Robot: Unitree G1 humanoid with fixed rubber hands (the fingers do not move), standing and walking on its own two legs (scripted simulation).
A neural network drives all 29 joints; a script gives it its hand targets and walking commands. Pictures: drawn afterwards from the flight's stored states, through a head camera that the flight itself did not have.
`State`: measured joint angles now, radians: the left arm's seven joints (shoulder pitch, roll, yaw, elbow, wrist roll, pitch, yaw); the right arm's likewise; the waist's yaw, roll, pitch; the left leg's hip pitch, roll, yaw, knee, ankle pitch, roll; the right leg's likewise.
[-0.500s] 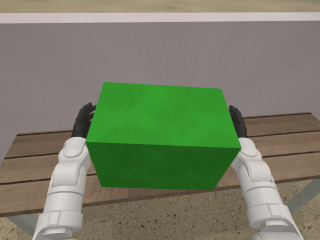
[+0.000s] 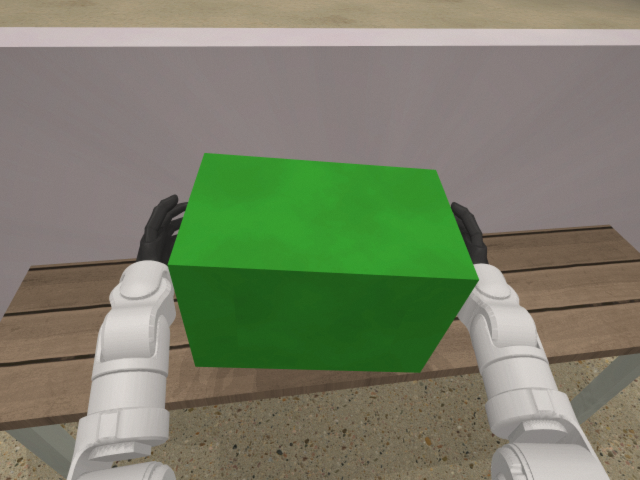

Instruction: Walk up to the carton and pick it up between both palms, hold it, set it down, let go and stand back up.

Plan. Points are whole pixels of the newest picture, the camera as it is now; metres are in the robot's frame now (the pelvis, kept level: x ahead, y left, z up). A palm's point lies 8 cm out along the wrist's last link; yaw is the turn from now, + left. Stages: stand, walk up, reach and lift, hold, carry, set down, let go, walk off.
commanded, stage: reach and lift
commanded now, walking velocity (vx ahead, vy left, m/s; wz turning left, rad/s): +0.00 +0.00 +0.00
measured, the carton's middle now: (316, 267) +0.37 +0.00 +0.11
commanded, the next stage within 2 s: hold in 0.50 s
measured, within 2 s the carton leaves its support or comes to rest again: neither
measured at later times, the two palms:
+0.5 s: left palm (154, 254) +0.36 +0.19 +0.15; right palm (469, 256) +0.36 -0.20 +0.14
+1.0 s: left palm (126, 242) +0.35 +0.21 +0.18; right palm (458, 235) +0.37 -0.17 +0.17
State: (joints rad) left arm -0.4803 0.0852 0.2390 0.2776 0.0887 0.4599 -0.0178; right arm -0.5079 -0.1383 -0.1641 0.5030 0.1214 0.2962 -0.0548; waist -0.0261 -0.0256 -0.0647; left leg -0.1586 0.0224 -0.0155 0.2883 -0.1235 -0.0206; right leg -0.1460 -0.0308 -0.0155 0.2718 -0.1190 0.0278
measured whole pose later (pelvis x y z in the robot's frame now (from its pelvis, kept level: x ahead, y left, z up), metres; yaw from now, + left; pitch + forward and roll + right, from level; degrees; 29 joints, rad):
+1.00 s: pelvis +0.00 +0.00 +0.00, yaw +2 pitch -3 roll -1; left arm -0.53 0.11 0.30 0.18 0.12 0.62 -0.08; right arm -0.57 -0.12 -0.16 0.41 0.16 0.45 -0.12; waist -0.04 -0.03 -0.06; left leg -0.11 0.02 -0.05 0.30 -0.14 -0.03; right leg -0.07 -0.03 -0.05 0.25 -0.13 0.02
